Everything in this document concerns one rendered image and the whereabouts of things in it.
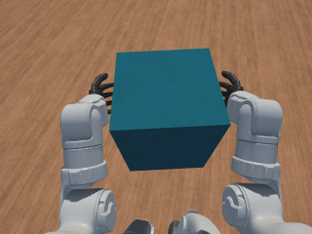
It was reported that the left robot forearm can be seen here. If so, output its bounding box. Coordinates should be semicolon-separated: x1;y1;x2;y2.
58;94;109;225

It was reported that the right robot upper arm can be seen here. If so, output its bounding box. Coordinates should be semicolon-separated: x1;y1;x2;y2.
221;182;312;234

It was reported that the right robot forearm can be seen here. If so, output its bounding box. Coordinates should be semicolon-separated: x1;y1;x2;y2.
226;91;284;216

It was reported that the right robot shin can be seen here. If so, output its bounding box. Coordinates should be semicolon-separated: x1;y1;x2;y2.
175;210;198;234

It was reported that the left robot thigh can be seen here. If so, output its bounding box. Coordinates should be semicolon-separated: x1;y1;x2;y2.
123;218;155;234

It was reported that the left robot hand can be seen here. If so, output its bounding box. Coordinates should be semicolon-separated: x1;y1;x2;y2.
89;73;114;115

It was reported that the right robot hand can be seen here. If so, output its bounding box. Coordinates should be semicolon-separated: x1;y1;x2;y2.
218;70;244;108

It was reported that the left robot upper arm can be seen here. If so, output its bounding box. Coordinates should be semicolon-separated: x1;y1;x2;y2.
44;188;117;234

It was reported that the carton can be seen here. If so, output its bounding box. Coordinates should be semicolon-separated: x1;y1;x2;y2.
109;48;231;172

